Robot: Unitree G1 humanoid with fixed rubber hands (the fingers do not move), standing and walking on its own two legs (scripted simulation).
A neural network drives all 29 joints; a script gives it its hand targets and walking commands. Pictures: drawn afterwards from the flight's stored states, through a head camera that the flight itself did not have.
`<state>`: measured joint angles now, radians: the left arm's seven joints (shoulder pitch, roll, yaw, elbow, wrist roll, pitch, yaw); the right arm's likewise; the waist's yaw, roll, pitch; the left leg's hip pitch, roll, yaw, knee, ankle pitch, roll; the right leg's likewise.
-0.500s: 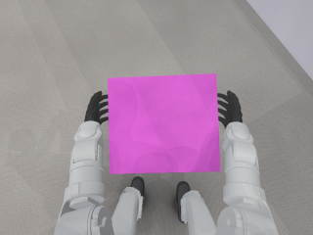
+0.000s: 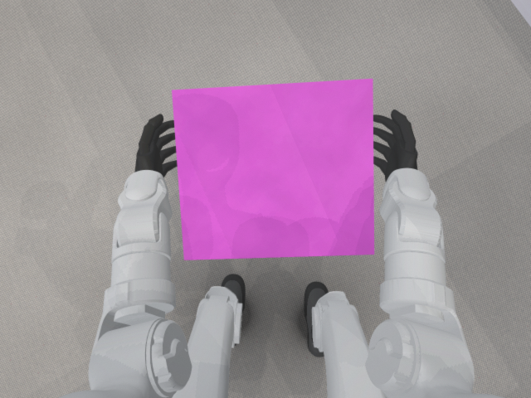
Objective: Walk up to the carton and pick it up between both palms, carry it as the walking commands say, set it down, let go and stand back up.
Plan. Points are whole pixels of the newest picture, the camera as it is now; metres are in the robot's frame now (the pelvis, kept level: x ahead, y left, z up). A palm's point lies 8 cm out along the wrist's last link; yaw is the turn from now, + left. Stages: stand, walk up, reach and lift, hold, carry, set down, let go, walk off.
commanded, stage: set down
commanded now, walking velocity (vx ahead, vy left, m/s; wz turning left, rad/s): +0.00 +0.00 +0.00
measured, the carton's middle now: (275, 171) +0.45 +0.01 -0.20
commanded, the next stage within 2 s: none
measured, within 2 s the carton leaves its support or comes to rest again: neither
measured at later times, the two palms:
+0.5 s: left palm (174, 163) +0.45 +0.18 -0.18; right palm (382, 163) +0.46 -0.17 -0.19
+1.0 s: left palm (187, 162) +0.48 +0.19 -0.27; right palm (367, 164) +0.48 -0.17 -0.28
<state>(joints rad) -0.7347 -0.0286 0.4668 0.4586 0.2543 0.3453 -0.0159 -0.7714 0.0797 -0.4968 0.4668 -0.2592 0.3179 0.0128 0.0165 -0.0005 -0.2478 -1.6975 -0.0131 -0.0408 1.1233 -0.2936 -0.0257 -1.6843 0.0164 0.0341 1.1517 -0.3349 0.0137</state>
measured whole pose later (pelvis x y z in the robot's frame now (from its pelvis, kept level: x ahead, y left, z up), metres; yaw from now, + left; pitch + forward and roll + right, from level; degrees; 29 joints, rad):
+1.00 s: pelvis -0.05 +0.00 -0.13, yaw +0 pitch +50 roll +0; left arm -1.21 0.12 0.47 0.59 0.12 0.34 0.04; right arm -1.22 -0.12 -0.50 0.57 -0.23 0.36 0.01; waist 0.02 0.01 0.07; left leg -2.13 -0.04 -0.04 1.63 -0.37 -0.03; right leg -2.11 0.02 0.04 1.66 -0.43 0.03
